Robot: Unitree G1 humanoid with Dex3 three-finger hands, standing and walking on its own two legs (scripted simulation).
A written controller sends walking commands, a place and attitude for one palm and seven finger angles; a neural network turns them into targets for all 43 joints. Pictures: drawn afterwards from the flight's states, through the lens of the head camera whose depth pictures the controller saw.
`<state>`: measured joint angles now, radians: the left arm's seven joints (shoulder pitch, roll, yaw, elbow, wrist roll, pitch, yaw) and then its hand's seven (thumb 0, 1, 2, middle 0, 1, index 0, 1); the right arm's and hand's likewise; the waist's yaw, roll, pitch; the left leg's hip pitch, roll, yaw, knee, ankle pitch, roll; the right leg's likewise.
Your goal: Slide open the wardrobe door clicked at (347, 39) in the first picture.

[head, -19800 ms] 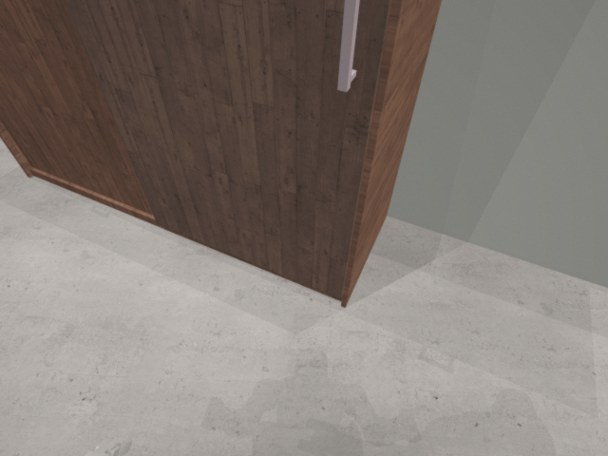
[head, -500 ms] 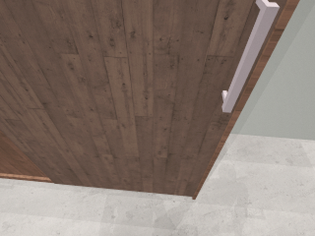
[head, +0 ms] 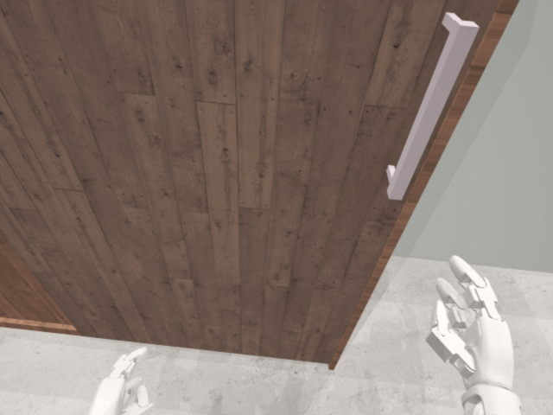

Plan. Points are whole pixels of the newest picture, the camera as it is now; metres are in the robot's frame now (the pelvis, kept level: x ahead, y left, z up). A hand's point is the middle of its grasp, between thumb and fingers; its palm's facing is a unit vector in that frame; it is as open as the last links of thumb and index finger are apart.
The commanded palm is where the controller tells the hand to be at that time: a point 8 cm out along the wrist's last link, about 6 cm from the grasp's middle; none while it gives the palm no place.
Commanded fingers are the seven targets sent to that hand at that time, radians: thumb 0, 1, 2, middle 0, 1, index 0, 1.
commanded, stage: raise the hand with hooked fingers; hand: right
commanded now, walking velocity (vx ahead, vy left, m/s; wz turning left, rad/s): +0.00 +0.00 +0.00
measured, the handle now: (419, 117) +0.45 -0.14 +0.26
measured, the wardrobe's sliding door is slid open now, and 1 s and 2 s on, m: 0.00 0.00 0.00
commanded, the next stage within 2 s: move the hooked fingers beside the handle in 1.86 s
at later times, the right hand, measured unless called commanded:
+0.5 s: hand (453, 342) +0.22 -0.19 +0.09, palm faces -0.09 +0.99 -0.13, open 10.6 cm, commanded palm +0.17 -0.26 +0.10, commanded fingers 0.00 -0.01 -0.52 0.26 0.87 0.26 0.87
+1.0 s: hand out of the picture +0.24 -0.27 +0.22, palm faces +0.13 +0.98 -0.13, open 13.4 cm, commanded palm +0.21 -0.31 +0.21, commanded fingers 0.00 0.50 -0.30 0.30 1.20 0.30 1.20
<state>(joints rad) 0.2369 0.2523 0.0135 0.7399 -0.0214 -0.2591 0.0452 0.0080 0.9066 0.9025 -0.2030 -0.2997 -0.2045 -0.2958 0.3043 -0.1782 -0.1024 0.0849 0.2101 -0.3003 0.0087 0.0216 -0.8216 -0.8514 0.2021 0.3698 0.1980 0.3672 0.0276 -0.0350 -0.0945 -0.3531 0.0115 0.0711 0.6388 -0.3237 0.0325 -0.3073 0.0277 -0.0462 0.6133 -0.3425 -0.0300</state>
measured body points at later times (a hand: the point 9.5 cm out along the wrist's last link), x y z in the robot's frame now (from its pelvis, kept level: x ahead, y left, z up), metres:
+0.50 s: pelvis -0.01 +0.01 -0.01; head +0.00 +0.03 +0.44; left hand +0.17 +0.21 -0.09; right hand +0.22 -0.24 +0.10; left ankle +0.01 +0.10 -0.73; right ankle -0.02 -0.10 -0.73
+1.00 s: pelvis +0.01 +0.00 +0.01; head -0.03 +0.01 +0.46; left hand +0.23 +0.21 -0.03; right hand +0.23 -0.32 +0.23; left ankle +0.01 +0.10 -0.73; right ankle -0.01 -0.10 -0.73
